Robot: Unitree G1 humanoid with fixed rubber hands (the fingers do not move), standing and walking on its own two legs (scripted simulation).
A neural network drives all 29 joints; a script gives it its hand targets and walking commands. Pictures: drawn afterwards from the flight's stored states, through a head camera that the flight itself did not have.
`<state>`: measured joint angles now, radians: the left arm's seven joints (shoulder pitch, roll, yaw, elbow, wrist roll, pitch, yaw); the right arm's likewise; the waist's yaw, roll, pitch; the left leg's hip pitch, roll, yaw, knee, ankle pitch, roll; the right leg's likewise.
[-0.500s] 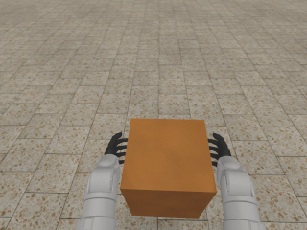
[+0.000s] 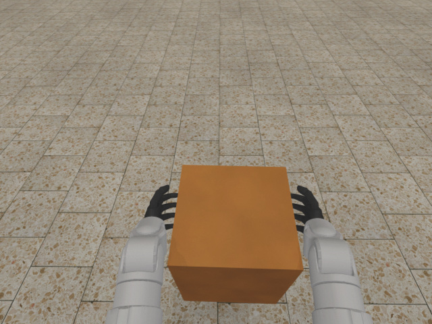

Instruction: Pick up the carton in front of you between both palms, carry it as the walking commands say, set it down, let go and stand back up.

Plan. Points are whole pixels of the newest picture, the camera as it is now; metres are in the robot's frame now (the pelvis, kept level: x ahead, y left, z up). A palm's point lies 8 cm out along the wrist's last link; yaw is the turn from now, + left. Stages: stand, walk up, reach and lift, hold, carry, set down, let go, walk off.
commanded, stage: hold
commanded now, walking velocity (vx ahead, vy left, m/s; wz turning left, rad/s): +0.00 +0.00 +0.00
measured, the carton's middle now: (231, 238) +0.30 +0.01 -0.04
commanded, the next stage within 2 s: set down in 0.60 s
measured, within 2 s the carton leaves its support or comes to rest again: neither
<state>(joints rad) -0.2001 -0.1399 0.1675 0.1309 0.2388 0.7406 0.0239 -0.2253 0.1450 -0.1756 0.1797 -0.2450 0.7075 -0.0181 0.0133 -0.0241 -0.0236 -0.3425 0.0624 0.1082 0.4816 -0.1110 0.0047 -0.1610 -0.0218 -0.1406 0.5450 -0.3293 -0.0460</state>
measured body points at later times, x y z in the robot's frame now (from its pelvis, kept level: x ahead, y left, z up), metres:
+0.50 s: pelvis +0.00 +0.06 +0.01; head -0.03 +0.09 +0.46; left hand +0.32 +0.15 +0.04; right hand +0.27 -0.15 +0.05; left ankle +0.09 +0.16 -0.73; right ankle -0.05 -0.08 -0.73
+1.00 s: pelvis -0.01 +0.06 -0.01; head +0.04 +0.08 +0.44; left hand +0.37 +0.15 -0.02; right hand +0.32 -0.14 -0.01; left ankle +0.09 +0.16 -0.73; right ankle -0.04 -0.08 -0.73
